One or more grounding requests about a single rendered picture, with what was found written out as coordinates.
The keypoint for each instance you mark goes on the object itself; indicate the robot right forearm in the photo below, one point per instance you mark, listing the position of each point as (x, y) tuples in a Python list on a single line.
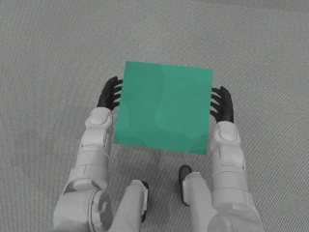
[(230, 185)]

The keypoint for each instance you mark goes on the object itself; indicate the left robot upper arm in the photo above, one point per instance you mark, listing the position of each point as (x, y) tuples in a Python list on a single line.
[(88, 210)]

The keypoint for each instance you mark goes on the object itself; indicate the right robot hand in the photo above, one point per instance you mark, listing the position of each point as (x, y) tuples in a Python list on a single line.
[(225, 111)]

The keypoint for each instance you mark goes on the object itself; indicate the left robot foot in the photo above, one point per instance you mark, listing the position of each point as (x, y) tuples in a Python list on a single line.
[(144, 215)]

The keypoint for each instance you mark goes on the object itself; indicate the left robot hand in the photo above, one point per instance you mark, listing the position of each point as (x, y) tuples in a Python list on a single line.
[(107, 97)]

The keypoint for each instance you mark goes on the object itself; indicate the carton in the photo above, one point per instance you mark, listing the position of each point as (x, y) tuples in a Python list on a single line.
[(165, 107)]

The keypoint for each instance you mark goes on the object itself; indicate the robot left forearm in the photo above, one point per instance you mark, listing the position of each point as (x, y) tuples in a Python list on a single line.
[(91, 167)]

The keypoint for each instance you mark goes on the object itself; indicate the right robot thigh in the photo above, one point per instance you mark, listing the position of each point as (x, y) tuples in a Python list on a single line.
[(197, 195)]

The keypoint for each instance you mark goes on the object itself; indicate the right robot upper arm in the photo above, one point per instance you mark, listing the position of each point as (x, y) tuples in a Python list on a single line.
[(224, 222)]

